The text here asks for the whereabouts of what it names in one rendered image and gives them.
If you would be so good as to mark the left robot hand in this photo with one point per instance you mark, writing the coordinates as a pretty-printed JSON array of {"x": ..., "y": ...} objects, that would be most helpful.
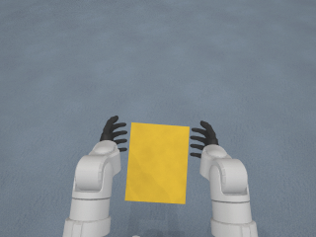
[{"x": 108, "y": 133}]

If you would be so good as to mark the right robot forearm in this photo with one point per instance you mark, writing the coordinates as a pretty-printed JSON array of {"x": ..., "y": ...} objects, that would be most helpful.
[{"x": 229, "y": 191}]

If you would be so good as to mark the carton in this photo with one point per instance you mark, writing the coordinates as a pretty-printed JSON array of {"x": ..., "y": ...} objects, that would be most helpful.
[{"x": 157, "y": 164}]

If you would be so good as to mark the right robot hand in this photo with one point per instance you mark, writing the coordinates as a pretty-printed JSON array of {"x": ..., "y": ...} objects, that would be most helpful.
[{"x": 210, "y": 137}]

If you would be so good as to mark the left robot forearm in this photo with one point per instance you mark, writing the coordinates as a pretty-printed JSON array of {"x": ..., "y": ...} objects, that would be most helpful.
[{"x": 92, "y": 189}]

